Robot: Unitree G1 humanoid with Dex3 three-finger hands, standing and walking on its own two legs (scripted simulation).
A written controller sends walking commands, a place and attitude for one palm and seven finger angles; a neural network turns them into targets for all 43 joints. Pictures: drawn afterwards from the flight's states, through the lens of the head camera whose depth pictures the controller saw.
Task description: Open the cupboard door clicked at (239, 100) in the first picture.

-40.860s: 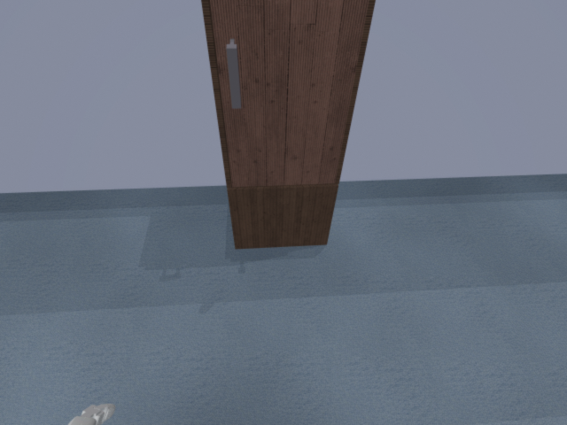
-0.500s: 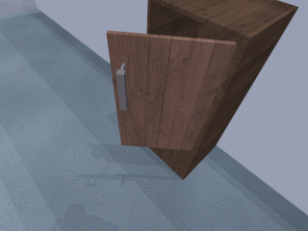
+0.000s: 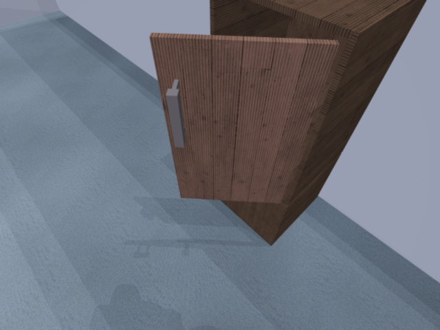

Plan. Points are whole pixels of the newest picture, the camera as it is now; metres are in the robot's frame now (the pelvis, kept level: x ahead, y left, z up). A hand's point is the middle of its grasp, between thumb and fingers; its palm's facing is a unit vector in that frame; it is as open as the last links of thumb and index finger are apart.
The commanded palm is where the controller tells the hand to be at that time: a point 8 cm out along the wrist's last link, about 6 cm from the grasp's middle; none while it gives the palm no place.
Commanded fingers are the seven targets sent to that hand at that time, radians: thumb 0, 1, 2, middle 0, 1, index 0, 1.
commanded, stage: look again from close up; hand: left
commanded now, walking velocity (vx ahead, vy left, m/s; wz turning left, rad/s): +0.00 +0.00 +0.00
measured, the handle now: (178, 114) +0.56 +0.13 +0.06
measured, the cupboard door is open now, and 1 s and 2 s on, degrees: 43 43 43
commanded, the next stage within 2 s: raise the hand with hooked fingers in 0.38 s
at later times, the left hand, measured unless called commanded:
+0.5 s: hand out of the picture +0.01 +0.14 -0.17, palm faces -0.02 -0.98 -0.20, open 7.4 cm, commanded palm +0.10 +0.19 -0.07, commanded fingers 0.00 0.85 0.88 -0.20 -0.33 -0.20 -0.33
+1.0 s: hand (125, 328) +0.13 +0.17 -0.04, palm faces +0.16 -0.99 -0.05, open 9.1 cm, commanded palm +0.14 +0.21 -0.02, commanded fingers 0.00 0.27 0.63 -0.25 -0.70 -0.25 -0.70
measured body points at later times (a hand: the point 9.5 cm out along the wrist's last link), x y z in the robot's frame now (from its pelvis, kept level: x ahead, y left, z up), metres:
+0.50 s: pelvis +0.00 -0.04 +0.00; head +0.01 -0.04 +0.45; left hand +0.01 +0.19 -0.16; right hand +0.02 -0.27 -0.16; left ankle +0.02 +0.08 -0.74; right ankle -0.04 -0.15 -0.74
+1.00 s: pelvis -0.03 -0.06 -0.07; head +0.02 -0.05 +0.38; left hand +0.12 +0.22 -0.03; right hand +0.20 -0.32 -0.12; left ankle +0.02 +0.08 -0.74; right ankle -0.04 -0.15 -0.74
